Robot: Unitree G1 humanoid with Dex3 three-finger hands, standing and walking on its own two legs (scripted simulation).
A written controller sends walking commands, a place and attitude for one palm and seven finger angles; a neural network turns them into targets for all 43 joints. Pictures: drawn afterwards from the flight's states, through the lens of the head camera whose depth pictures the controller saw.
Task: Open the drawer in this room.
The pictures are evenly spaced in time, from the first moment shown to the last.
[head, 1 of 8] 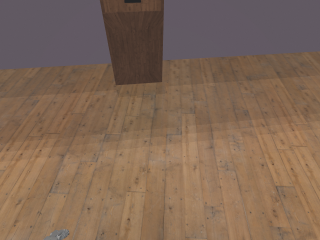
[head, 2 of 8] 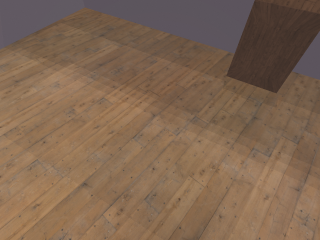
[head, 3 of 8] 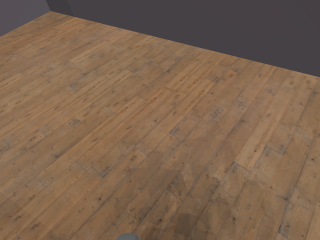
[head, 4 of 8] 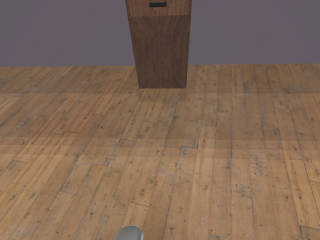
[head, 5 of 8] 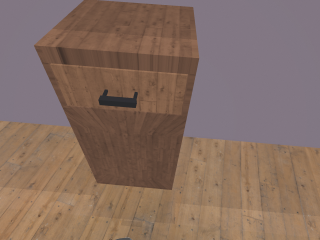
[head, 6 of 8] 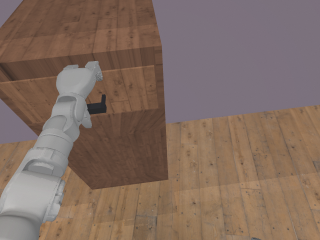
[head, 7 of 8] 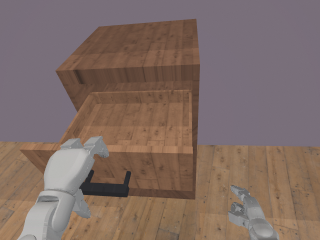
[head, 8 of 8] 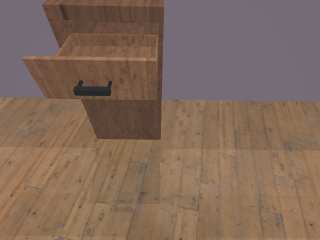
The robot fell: no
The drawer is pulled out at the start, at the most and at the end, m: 0.00 0.30 0.29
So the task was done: yes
